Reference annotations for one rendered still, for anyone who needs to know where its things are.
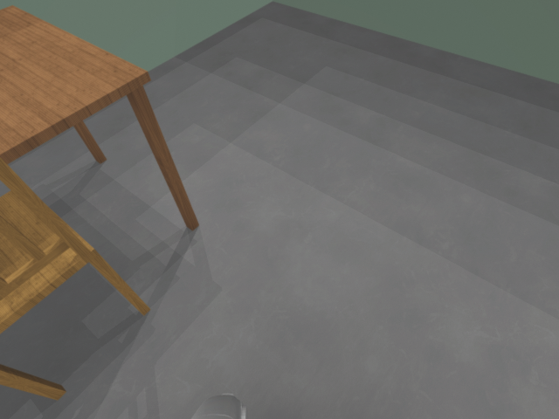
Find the chair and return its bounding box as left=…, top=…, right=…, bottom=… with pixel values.
left=0, top=157, right=150, bottom=400

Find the robot left thigh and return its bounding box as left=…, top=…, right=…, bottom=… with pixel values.
left=191, top=395, right=247, bottom=419

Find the table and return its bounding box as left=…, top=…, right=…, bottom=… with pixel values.
left=0, top=5, right=199, bottom=231

